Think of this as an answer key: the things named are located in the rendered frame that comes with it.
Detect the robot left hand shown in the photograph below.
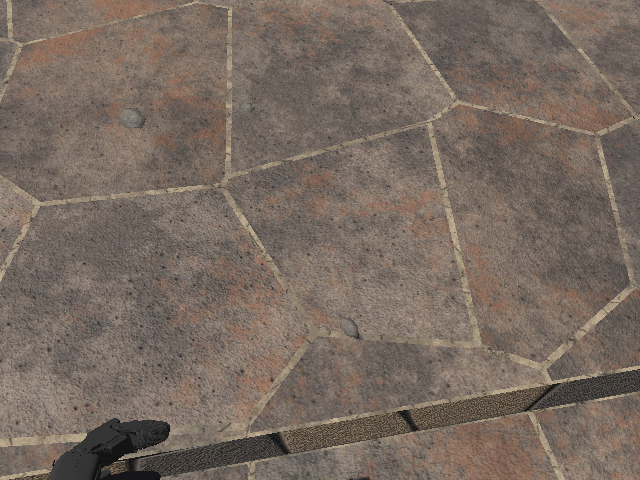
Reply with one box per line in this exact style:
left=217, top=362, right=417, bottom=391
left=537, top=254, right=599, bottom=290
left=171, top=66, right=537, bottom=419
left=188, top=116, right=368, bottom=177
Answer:
left=48, top=418, right=170, bottom=480

